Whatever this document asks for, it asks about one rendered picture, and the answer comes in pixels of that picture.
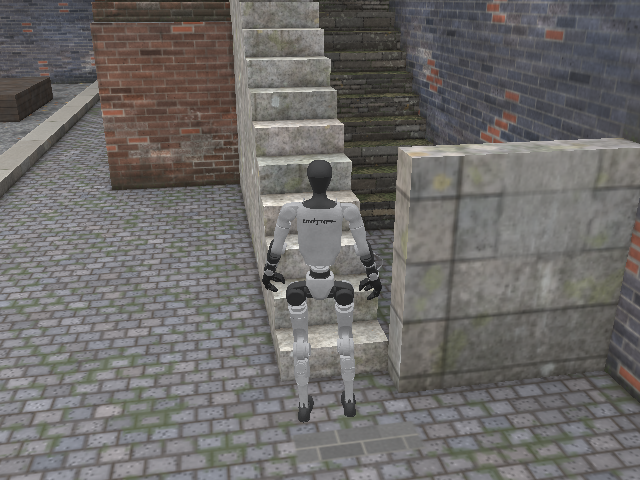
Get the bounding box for stairs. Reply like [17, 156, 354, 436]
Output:
[229, 0, 389, 382]

